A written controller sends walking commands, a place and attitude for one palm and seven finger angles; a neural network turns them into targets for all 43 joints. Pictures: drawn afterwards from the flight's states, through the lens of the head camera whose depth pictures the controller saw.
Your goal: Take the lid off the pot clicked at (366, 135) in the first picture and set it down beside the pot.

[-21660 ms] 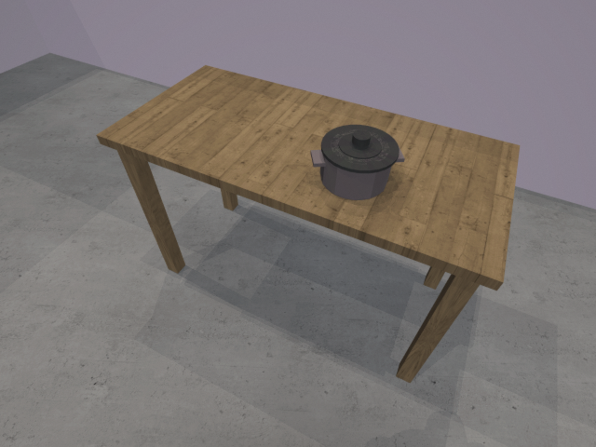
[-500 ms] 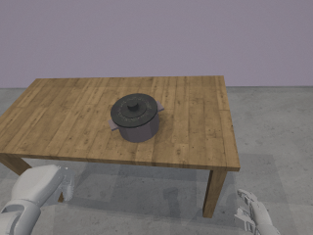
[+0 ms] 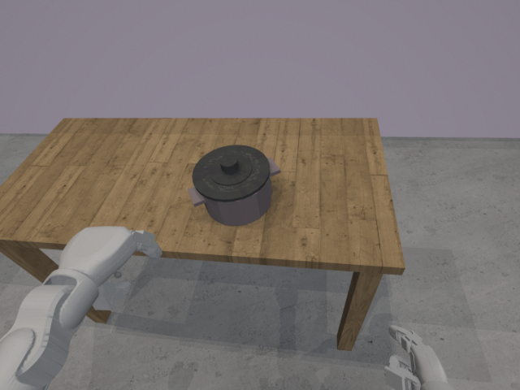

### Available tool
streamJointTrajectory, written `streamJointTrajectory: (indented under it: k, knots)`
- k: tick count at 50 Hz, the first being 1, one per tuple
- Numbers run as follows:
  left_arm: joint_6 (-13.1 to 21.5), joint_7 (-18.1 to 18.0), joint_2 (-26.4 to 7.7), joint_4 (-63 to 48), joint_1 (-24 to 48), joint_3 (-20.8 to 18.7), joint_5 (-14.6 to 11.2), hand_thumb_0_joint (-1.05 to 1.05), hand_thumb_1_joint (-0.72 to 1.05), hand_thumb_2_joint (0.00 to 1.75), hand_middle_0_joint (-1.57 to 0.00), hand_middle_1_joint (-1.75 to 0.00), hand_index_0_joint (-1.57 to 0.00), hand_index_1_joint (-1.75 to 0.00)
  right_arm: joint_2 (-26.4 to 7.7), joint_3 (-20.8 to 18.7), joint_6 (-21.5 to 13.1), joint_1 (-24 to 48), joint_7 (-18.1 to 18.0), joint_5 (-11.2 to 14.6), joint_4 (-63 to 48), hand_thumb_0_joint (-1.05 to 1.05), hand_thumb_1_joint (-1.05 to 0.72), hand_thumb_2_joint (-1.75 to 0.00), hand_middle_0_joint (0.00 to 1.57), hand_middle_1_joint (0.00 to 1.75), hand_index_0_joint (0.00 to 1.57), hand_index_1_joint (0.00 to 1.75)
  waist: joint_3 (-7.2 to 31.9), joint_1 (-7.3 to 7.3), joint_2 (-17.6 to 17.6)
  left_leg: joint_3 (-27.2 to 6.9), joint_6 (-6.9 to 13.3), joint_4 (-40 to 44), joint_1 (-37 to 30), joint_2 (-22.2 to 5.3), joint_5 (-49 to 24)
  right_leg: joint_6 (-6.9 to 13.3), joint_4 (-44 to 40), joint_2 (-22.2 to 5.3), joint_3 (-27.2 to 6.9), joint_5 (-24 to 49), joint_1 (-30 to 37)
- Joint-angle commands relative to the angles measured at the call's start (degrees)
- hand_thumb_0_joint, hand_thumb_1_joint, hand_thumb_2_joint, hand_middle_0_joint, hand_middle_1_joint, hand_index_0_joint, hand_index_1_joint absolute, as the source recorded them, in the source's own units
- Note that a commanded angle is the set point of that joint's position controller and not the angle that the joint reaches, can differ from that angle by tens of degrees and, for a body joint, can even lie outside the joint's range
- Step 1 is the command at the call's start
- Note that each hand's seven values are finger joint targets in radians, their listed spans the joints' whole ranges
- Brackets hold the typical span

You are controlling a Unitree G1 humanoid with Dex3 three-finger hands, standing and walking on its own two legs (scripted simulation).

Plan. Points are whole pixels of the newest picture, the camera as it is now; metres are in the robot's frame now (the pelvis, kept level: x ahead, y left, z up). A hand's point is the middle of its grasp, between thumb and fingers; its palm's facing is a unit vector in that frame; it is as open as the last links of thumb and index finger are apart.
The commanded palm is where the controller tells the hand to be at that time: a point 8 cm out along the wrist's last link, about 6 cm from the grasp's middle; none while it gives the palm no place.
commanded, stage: reach forward and open the fingers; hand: left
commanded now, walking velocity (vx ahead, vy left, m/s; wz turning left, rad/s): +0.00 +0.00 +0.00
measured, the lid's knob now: (229, 163) +0.57 +0.14 +0.01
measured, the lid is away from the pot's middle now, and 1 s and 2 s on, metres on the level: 0.01 0.01 0.01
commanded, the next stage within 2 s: move the open hand above the knob in 0.28 s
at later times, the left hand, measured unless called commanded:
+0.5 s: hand (130, 242) +0.31 +0.25 +0.07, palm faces -0.28 -0.05 -0.96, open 10.1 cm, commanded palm +0.31 +0.24 +0.14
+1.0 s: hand (170, 205) +0.39 +0.20 +0.07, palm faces -0.30 -0.04 -0.95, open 10.2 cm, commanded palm +0.39 +0.20 +0.14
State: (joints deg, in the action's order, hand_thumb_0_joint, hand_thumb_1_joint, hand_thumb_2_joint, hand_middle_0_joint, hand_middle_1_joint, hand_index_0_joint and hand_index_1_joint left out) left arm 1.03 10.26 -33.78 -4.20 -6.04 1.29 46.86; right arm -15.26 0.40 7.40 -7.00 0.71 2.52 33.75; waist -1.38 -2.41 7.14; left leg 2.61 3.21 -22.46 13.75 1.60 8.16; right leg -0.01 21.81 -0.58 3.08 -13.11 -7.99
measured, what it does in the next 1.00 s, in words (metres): stands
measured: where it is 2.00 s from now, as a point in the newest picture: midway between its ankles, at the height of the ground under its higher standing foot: outside the picture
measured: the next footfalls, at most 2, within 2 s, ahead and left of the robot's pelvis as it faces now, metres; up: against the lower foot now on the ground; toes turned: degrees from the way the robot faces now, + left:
none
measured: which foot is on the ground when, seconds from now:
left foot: down 0.00-1.00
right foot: down 0.00-1.00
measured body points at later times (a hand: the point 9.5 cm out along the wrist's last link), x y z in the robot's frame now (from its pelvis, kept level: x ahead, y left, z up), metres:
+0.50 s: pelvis +0.01 +0.00 +0.00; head +0.04 -0.04 +0.45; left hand +0.32 +0.25 +0.12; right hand +0.21 -0.23 -0.11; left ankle +0.04 +0.08 -0.74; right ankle -0.02 -0.12 -0.74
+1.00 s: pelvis +0.03 -0.01 +0.00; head +0.07 -0.05 +0.44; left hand +0.40 +0.20 +0.12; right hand +0.19 -0.25 -0.13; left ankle +0.04 +0.08 -0.74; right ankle -0.02 -0.12 -0.74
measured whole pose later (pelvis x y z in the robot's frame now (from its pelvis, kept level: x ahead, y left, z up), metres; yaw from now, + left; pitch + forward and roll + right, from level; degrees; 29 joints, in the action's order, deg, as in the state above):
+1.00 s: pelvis +0.03 -0.01 +0.00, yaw +1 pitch +4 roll +0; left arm -4.8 14.0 -31.6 16.9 20.9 9.2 48.0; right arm -16.8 0.5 9.5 -8.6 1.3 4.4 34.2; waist 0.3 0.9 5.8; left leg 2.0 2.6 -25.5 18.1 1.8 11.7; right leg 0.6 25.3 -0.8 3.5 -17.2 -12.3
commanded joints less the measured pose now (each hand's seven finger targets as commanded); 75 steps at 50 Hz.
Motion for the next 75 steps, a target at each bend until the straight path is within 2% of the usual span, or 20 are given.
streamJointTrajectory:
  k: [1, 5, 7, 8, 17, 18, 22, 25, 27, 28, 32, 33, 37, 45, 47, 50, 52, 55, 62, 75]
  knots:
    - [-0.25, -2.44, -13.97, -6.7, 13.1, -10.03, 0.08, 0.0, -0.24, 1.27, -0.81, -0.08, -0.81, -0.08, -6.8, -1.92, -2.44, 8.42, -0.1, 0.03, -9.02, 0.0, -0.9, -0.9, 0.2, 0.3, 0.2, 0.3, 10.53, -0.56, -4.36, -5.15, -0.35, 3.07, -9.53, -1.35, -3.56, 1.53, -4.21, 1.51, -0.73, 2.88, -4.42]
    - [-0.1, -2.45, -12.1, -9.56, 17.22, -7.33, -0.1, 0.0, -0.25, 1.28, -0.81, -0.08, -0.81, -0.08, -6.13, -2.21, -2.65, 8.47, -0.07, 0.12, -9.82, 0.0, -0.9, -0.9, 0.2, 0.3, 0.2, 0.3, 12.97, 0.1, -2.18, -5.38, -0.25, 2.69, -10.98, -1.58, -4.97, 1.64, -3.33, 1.28, -0.8, 3.66, -3.37]
    - [-0.64, -2.43, -15.12, -6.32, 17.12, -10.23, 0.92, 0.0, -0.25, 1.28, -0.81, -0.08, -0.81, -0.08, -6.6, -1.89, -2.49, 8.57, 0.09, 0.07, -9.27, 0.0, -0.9, -0.9, 0.2, 0.3, 0.2, 0.3, 12.52, -0.32, -2.8, -5.56, -0.37, 2.42, -10.85, -1.41, -6.18, 1.94, -3.23, 1.81, -0.92, 4.78, -3.84]
    - [-0.76, -2.18, -11.01, -6.28, 17.83, -6.41, 0.28, 0.0, -0.25, 1.28, -0.81, -0.08, -0.81, -0.08, -6.05, -1.9, -2.4, 8.24, 0.09, 0.25, -9.51, 0.0, -0.9, -0.9, 0.2, 0.3, 0.2, 0.3, 11.76, 0.4, -2.58, -5.13, -0.35, 2.53, -10.22, -1.54, -5.49, 1.71, -3.2, 1.49, -0.48, 3.94, -4.03]
    - [-1.16, -1.58, -15.8, -3.55, 24.44, -9.3, 1.15, 0.0, -0.25, 1.3, -0.81, -0.08, -0.81, -0.08, -7.06, -1.78, -1.7, 7.64, 0.01, 0.27, -8.94, 0.0, -0.9, -0.9, 0.2, 0.3, 0.2, 0.3, 14.46, 0.43, -2.55, -5.38, -0.32, 1.36, -11.36, -1.01, -8.52, 2.03, -2.72, 1.72, -0.82, 7.23, -3.61]
    - [-1.15, -1.43, -12.43, -3.46, 24.68, -6.29, 0.59, 0.0, -0.25, 1.3, -0.81, -0.08, -0.81, -0.08, -6.47, -1.87, -1.65, 7.33, -0.07, 0.38, -9.13, 0.0, -0.9, -0.9, 0.2, 0.3, 0.2, 0.3, 14.18, 1.07, -2.88, -5.0, -0.23, 1.24, -10.89, -1.12, -8.4, 1.83, -2.5, 1.51, -0.55, 6.93, -3.47]
    - [-4.52, 0.48, -15.01, -0.64, 29.15, -6.46, 0.57, 0.0, -0.25, 1.3, -0.81, -0.08, -0.81, -0.08, -7.48, -1.72, -1.83, 8.19, 0.4, 0.73, -9.45, 0.0, -0.9, -0.9, 0.2, 0.3, 0.2, 0.3, 15.5, 0.99, -3.33, -5.2, -0.11, 0.38, -10.64, -0.02, -9.69, 1.9, -1.66, 1.5, -1.02, 9.99, -2.79]
    - [-4.53, 1.86, -11.19, -0.82, 31.24, -2.12, -0.3, 0.0, -0.25, 1.3, -0.81, -0.08, -0.81, -0.08, -6.96, -1.92, -2.06, 7.04, 0.1, 0.73, -9.52, 0.0, -0.9, -0.9, 0.2, 0.3, 0.2, 0.3, 15.35, 2.23, -3.91, -5.26, 0.15, -0.06, -11.09, -0.08, -9.68, 1.57, -1.58, 1.32, -0.63, 10.29, -3.35]
    - [-4.01, 2.22, -16.31, 1.01, 33.99, -6.36, 0.77, 0.0, -0.25, 1.3, -0.81, -0.08, -0.81, -0.08, -7.7, -1.64, -1.83, 6.83, -0.05, 0.72, -8.73, 0.0, -0.9, -0.9, 0.2, 0.3, 0.2, 0.3, 16.63, 1.97, -5.26, -5.01, 0.33, -0.63, -11.24, 0.22, -10.72, 1.71, -1.67, 1.57, -1.11, 11.8, -2.97]
    - [-3.93, 2.48, -12.14, 2.02, 33.98, -2.74, 0.34, 0.0, -0.25, 1.3, -0.81, -0.08, -0.81, -0.08, -7.07, -1.65, -1.81, 6.5, -0.19, 0.83, -9.0, 0.0, -0.9, -0.9, 0.2, 0.3, 0.2, 0.3, 15.11, 2.53, -5.29, -4.76, 0.37, -0.56, -10.25, 0.15, -10.59, 1.57, -1.28, 1.41, -0.64, 11.79, -3.12]
    - [-3.31, 2.01, -17.39, 4.64, 36.3, -7.55, 1.11, 0.0, -0.25, 1.3, -0.81, -0.08, -0.81, -0.08, -8.02, -1.61, -1.43, 5.72, 0.02, 0.98, -8.44, 0.0, -0.9, -0.9, 0.2, 0.3, 0.2, 0.3, 17.22, 1.53, -5.42, -4.79, 0.33, -1.04, -10.26, 0.32, -12.12, 1.84, -0.78, 1.48, -1.0, 13.74, -2.12]
    - [-3.52, 2.13, -11.75, 4.7, 36.96, -2.43, 0.62, 0.0, -0.25, 1.3, -0.81, -0.08, -0.81, -0.08, -7.07, -1.57, -1.34, 5.98, -0.04, 1.01, -8.81, 0.0, -0.9, -0.9, 0.2, 0.3, 0.2, 0.3, 16.84, 2.35, -3.99, -4.36, 0.37, -1.19, -10.1, 0.32, -11.93, 1.64, -0.45, 1.26, -0.81, 13.42, -2.52]
    - [-4.26, 1.61, -14.98, 7.66, 38.95, -5.1, 1.38, 0.0, -0.25, 1.3, -0.81, -0.08, -0.81, -0.08, -7.78, -1.72, -1.03, 5.29, 0.37, 1.22, -8.58, 0.0, -0.9, -0.9, 0.2, 0.3, 0.2, 0.3, 17.74, 1.95, -5.31, -4.41, 0.45, -2.15, -10.01, 0.45, -13.46, 1.81, 0.12, 1.47, -1.06, 15.37, -3.02]
    - [-5.41, 1.42, -11.02, 10.32, 44.06, -0.52, 0.99, 0.0, -0.25, 1.3, -0.81, -0.08, -0.81, -0.08, -7.48, -2.01, -0.52, 3.88, 0.17, 1.67, -8.27, 0.0, -0.9, -0.9, 0.2, 0.3, 0.2, 0.3, 19.24, 3.02, -5.27, -4.01, 0.73, -3.19, -9.35, 0.4, -14.12, 1.51, 1.43, 1.31, -0.99, 17.07, -3.37]
    - [-5.45, 1.24, -13.9, 9.9, 47.42, -2.61, 1.73, 0.0, -0.25, 1.3, -0.81, -0.08, -0.81, -0.08, -8.12, -1.82, -0.31, 3.91, 0.32, 1.65, -7.87, 0.0, -0.9, -0.9, 0.2, 0.3, 0.2, 0.3, 21.57, 2.86, -5.49, -4.35, 0.76, -3.65, -10.12, 0.64, -16.22, 1.66, 1.82, 1.42, -1.24, 18.74, -2.67]
    - [-6.16, 1.46, -9.53, 13.12, 47.68, 1.39, 1.24, 0.0, -0.25, 1.3, -0.81, -0.08, -0.81, -0.08, -7.52, -1.93, -0.14, 3.32, 0.15, 1.9, -7.92, 0.0, -0.9, -0.9, 0.2, 0.3, 0.2, 0.3, 20.1, 3.62, -5.66, -3.88, 0.9, -4.16, -9.24, 0.55, -16.03, 1.4, 2.23, 1.37, -1.15, 19.1, -3.74]
    - [-6.12, 1.31, -13.99, 13.75, 50.36, -2.28, 1.89, 0.0, -0.25, 1.3, -0.81, -0.08, -0.81, -0.08, -8.23, -1.88, 0.0, 3.14, 0.23, 1.93, -7.32, 0.0, -0.9, -0.9, 0.2, 0.3, 0.2, 0.3, 21.71, 3.22, -6.61, -3.83, 1.01, -4.52, -9.21, 0.78, -16.54, 1.51, 2.34, 1.4, -1.52, 20.61, -2.77]
    - [-6.67, 1.5, -9.43, 15.89, 51.89, 2.09, 1.53, 0.0, -0.25, 1.3, -0.81, -0.08, -0.81, -0.08, -7.58, -1.95, 0.31, 2.69, 0.06, 2.16, -7.2, 0.0, -0.9, -0.9, 0.2, 0.3, 0.2, 0.3, 20.41, 4.17, -5.65, -3.55, 0.99, -4.69, -8.75, 0.55, -16.14, 1.32, 2.69, 1.29, -1.26, 20.17, -4.28]
    - [-7.11, 1.4, -11.74, 21.55, 59.12, 0.83, 2.61, 0.0, -0.25, 1.3, -0.81, -0.08, -0.81, -0.08, -8.24, -1.74, 0.84, 1.36, -0.06, 2.39, -6.01, 0.0, -0.9, -0.9, 0.2, 0.3, 0.2, 0.3, 22.75, 4.39, -7.68, -3.57, 1.19, -5.68, -8.63, 0.84, -17.0, 1.48, 3.31, 1.57, -1.5, 21.71, -4.55]
    - [-7.13, 1.59, -7.13, 31.81, 71.45, 5.36, 3.25, 0.0, -0.25, 1.3, -0.81, -0.08, -0.81, -0.08, -8.06, -2.57, 1.72, -2.05, -0.24, 2.35, -4.4, 0.0, -0.9, -0.9, 0.2, 0.3, 0.2, 0.3, 26.55, 5.96, -6.38, -3.01, 1.59, -7.53, -9.79, 0.46, -20.4, 1.48, 4.87, 1.6, -1.59, 23.84, -7.02]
